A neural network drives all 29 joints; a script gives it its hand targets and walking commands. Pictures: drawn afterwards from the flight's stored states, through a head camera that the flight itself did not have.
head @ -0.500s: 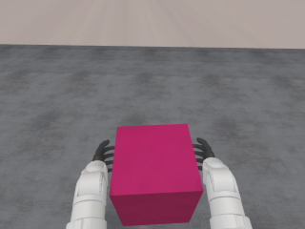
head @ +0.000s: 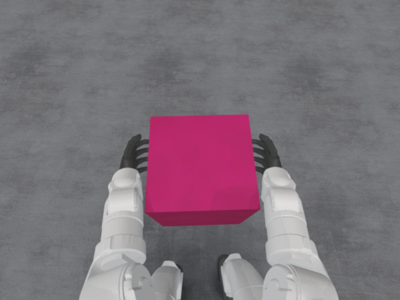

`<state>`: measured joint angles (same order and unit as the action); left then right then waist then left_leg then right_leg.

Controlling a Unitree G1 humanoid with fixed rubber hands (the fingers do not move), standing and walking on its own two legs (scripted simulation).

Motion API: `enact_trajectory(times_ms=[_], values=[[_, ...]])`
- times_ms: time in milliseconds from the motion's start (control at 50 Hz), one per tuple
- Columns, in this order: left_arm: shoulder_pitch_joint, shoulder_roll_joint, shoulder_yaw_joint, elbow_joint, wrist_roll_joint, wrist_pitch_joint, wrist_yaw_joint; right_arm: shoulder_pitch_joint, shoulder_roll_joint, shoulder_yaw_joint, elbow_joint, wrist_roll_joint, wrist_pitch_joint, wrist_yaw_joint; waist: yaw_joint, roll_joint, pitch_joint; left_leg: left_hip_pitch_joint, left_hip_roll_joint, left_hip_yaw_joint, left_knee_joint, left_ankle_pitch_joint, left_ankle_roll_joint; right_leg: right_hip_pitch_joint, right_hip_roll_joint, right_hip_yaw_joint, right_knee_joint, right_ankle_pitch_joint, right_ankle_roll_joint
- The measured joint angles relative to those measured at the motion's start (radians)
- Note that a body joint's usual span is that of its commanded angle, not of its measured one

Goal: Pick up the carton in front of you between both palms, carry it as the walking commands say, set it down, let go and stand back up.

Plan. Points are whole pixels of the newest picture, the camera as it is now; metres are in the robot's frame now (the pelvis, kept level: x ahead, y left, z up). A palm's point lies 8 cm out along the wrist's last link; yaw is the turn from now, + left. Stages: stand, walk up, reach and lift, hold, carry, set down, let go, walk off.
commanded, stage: set down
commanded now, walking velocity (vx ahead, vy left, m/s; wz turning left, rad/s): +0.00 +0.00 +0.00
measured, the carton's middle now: (200, 177) +0.37 +0.00 -0.13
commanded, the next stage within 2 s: none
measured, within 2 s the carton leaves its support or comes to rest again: rests again in 1.88 s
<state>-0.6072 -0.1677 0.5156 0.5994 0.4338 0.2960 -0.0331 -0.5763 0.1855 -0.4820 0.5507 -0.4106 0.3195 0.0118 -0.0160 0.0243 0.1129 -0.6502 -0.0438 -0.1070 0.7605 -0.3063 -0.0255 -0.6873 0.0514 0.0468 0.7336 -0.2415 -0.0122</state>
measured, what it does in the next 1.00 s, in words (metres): lowers itself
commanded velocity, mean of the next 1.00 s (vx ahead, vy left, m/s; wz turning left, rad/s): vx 0.00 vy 0.00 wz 0.00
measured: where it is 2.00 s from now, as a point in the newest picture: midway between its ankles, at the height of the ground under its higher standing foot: (201, 296)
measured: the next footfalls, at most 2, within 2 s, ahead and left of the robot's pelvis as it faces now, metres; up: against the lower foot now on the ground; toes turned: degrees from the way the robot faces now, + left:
none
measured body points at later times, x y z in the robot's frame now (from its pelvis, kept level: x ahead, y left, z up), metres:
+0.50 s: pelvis -0.01 +0.02 -0.13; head +0.22 +0.00 +0.26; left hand +0.43 +0.14 -0.21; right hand +0.42 -0.17 -0.21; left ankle +0.04 +0.13 -0.71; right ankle +0.07 -0.11 -0.71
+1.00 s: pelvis -0.05 +0.00 -0.25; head +0.26 -0.03 +0.07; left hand +0.47 +0.12 -0.37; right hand +0.46 -0.18 -0.38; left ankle +0.04 +0.14 -0.71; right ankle +0.07 -0.11 -0.71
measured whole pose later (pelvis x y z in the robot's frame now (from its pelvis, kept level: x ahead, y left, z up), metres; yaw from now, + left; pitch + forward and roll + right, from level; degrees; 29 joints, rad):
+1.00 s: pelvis -0.05 +0.00 -0.25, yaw +3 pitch +45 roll +3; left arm -1.12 0.01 0.45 0.75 0.16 0.25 0.12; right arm -1.11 -0.08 -0.43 0.73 -0.20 0.29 -0.04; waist -0.05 0.05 -0.05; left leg -2.02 -0.16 -0.07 1.79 -0.56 -0.08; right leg -2.08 0.11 0.09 1.78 -0.48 0.04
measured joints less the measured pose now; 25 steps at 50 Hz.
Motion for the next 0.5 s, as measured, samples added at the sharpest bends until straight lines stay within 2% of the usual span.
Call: enact_trajectory(times_ms=[100, 220, 500], values=[[0.001, 0.015, -0.075, -0.033, -0.121, -0.104, 0.048, 0.002, -0.05, 0.066, -0.023, 0.103, -0.114, -0.021, 0.001, -0.001, -0.037, -0.285, -0.021, 0.017, 0.134, -0.029, 0.005, -0.29, -0.004, 0.021, 0.139, -0.029, 0.017], [-0.006, 0.031, -0.139, -0.078, -0.24, -0.118, 0.097, -0.024, -0.096, 0.109, -0.043, 0.192, -0.135, -0.027, -0.006, 0.007, -0.16, -0.562, -0.046, 0.022, 0.304, -0.082, 0.01, -0.566, -0.001, 0.038, 0.308, -0.084, 0.036], [-0.177, 0.03, -0.045, 0.017, -0.189, -0.054, 0.118, -0.218, -0.141, 0.01, 0.082, 0.133, -0.063, 0.011, -0.025, 0.017, -0.293, -0.906, -0.073, 0.029, 0.577, -0.167, 0.004, -0.91, 0.013, 0.046, 0.581, -0.168, 0.049]])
